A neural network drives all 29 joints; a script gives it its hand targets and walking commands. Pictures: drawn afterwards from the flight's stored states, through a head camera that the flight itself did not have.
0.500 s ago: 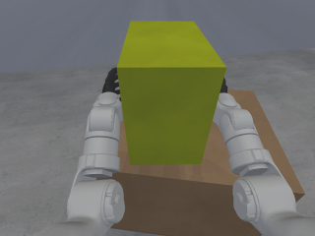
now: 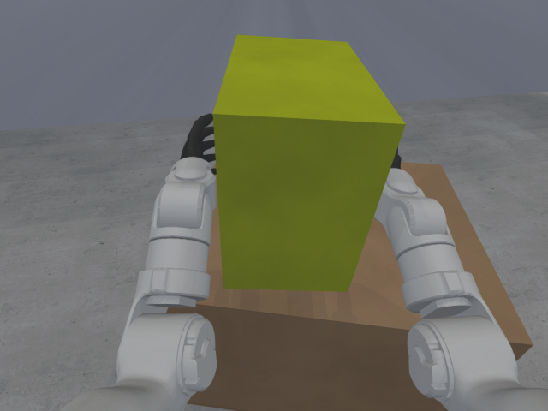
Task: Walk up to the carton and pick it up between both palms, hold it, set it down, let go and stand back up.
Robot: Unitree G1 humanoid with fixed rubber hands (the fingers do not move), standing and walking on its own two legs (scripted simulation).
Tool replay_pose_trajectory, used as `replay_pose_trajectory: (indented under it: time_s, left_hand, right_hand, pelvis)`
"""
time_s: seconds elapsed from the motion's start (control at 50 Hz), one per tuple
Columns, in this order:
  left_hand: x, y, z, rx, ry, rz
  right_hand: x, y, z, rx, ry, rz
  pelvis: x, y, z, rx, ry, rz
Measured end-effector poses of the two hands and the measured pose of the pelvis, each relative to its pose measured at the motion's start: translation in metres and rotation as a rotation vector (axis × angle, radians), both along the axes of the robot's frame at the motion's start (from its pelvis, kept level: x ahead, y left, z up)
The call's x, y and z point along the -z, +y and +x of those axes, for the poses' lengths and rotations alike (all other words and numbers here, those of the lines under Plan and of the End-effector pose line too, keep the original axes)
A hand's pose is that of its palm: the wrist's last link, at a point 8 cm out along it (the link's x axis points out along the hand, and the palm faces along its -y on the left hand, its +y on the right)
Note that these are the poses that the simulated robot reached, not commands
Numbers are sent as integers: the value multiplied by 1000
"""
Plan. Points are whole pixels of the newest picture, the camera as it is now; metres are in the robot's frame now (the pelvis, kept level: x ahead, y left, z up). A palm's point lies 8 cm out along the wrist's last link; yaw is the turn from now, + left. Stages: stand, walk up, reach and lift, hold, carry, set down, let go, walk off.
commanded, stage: hold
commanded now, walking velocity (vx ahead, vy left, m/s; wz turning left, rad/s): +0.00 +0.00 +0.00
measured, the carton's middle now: (289, 156) +0.42 +0.02 +0.22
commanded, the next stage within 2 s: none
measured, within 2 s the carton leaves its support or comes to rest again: neither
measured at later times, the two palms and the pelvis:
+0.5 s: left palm (193, 173) +0.36 +0.15 +0.22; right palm (384, 179) +0.37 -0.12 +0.21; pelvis -0.01 +0.00 +0.00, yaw +0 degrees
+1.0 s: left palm (197, 167) +0.38 +0.15 +0.22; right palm (381, 177) +0.39 -0.12 +0.20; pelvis +0.00 +0.00 +0.00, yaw +0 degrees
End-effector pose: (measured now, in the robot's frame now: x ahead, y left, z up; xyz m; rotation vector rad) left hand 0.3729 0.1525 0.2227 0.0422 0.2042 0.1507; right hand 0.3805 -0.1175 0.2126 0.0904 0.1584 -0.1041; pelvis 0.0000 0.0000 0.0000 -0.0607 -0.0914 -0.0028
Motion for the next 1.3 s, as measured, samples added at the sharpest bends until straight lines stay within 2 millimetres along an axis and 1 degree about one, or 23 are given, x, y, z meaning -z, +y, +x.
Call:
replay_pose_trajectory:
  time_s: [0.26,0.44,0.76,0.92,1.08,1.3]
  left_hand:
    - [1,2,-11,3,0,-17]
    - [4,1,-11,1,-7,-27]
    - [11,2,1,1,5,-29]
    - [10,1,7,4,8,-18]
    - [5,0,7,11,4,-3]
    - [0,0,0,10,-4,-2]
  right_hand:
    - [0,2,-11,0,-2,4]
    - [1,1,-10,0,-10,7]
    - [7,1,2,0,-1,8]
    - [9,1,7,2,3,8]
    - [8,0,5,7,-2,7]
    - [3,0,-2,7,-11,5]
  pelvis:
    - [1,0,-9,-1,-16,0]
    - [1,-2,-12,-1,-20,2]
    - [1,-2,-4,-1,-9,2]
    - [0,-1,1,0,-1,2]
    - [0,0,3,-1,-3,1]
    - [0,-1,0,-2,-16,1]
